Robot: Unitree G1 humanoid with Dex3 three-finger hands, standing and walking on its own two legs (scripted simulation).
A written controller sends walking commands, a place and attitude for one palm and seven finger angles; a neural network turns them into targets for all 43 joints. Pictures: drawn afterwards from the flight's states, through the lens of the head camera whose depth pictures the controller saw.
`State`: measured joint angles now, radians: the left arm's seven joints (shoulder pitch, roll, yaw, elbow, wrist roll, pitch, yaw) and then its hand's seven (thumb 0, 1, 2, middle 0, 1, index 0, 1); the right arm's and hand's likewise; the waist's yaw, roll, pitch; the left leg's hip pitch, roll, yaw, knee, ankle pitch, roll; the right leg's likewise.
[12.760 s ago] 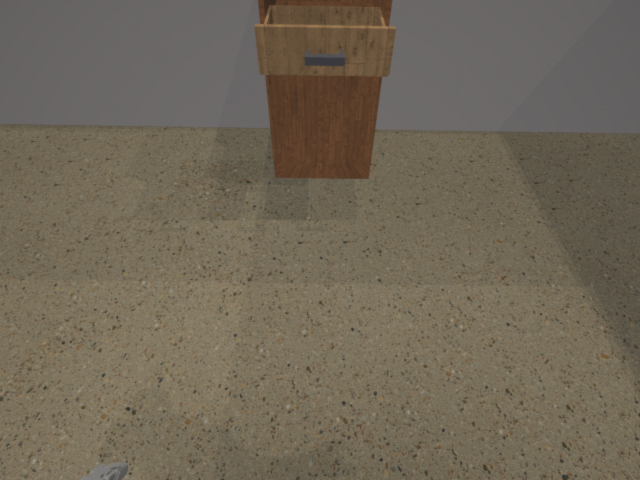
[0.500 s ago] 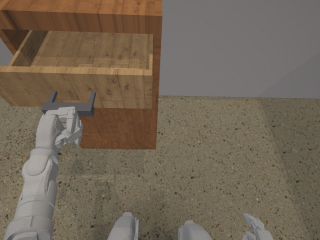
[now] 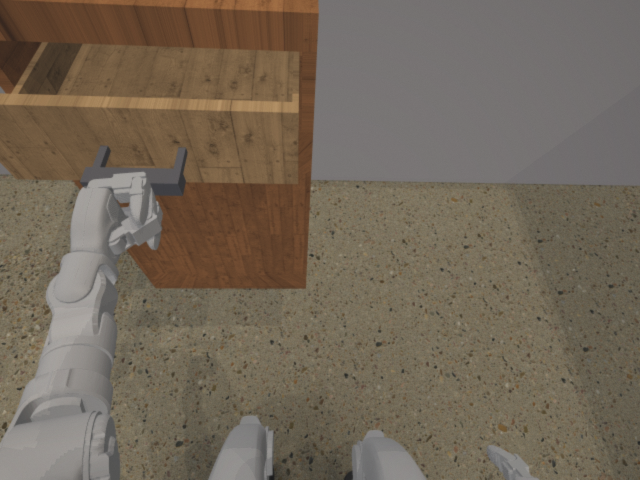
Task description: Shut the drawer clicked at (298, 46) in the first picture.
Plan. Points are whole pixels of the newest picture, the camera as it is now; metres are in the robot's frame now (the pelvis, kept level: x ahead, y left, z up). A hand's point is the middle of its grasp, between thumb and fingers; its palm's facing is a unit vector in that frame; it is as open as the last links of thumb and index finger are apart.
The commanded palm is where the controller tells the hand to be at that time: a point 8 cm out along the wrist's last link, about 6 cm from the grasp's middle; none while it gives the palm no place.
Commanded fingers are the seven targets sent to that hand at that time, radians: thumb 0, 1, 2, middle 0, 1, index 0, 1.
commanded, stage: push the drawer shut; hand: left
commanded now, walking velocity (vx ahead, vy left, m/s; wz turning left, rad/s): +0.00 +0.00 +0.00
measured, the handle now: (139, 167) +0.50 +0.25 +0.05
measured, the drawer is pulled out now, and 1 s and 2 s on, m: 0.12 0.00 0.00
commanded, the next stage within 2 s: pull the fist back off the drawer in 1.10 s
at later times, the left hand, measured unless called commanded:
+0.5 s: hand (163, 174) +0.49 +0.21 +0.06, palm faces +0.02 -1.00 -0.04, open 3.4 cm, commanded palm +0.48 +0.26 +0.05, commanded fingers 0.00 0.90 0.90 -1.40 -1.60 -1.40 -1.60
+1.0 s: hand (167, 144) +0.54 +0.22 +0.06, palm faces +0.02 -1.00 -0.03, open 3.4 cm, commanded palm +0.54 +0.24 +0.05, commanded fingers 0.00 0.90 0.90 -1.40 -1.60 -1.40 -1.60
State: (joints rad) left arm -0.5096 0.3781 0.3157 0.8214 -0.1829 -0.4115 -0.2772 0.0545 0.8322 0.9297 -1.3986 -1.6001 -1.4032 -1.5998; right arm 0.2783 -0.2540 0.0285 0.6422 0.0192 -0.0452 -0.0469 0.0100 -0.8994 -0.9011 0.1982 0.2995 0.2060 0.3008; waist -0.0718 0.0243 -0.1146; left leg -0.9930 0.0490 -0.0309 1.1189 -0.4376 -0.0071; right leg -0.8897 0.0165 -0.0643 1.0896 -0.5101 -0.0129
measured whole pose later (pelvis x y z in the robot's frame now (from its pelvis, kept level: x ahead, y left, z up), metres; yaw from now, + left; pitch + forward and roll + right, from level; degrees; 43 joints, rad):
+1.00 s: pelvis +0.00 +0.01 -0.02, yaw -2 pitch +25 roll -5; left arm -0.97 0.60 0.44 1.20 -0.06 -0.39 -0.27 0.07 0.77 0.91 -1.40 -1.60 -1.40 -1.60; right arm 0.37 -0.26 0.05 0.65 -0.03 0.05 -0.01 0.01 -0.90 -0.90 0.20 0.30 0.21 0.30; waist -0.19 0.04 -0.11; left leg -1.19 0.07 -0.04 1.20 -0.46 0.01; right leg -1.07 0.04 -0.06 1.13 -0.50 0.00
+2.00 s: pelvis +0.02 +0.02 +0.00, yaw -2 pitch +23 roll -5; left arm -0.75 0.48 0.40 1.00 -0.11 -0.40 -0.24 0.02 0.90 0.90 -1.40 -1.60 -1.40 -1.60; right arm 0.34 -0.25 0.03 0.62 -0.01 0.06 0.01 0.01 -0.90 -0.90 0.20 0.30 0.21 0.30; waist -0.14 0.02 -0.13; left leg -1.07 0.06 -0.01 1.14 -0.47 0.02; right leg -0.96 0.03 -0.04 1.06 -0.51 0.02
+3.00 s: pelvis +0.05 -0.01 +0.09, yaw +0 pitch -3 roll +0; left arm 0.32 0.31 0.21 -0.22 -0.08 -0.06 0.09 0.02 0.89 0.90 -1.40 -1.60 -1.40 -1.60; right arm 0.17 -0.23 0.05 0.59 0.01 -0.04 -0.08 0.01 -0.90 -0.90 0.20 0.30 0.21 0.30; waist 0.05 0.07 0.00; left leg -0.15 0.03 0.01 0.44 -0.23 -0.01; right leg -0.07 0.01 -0.02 0.42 -0.30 -0.01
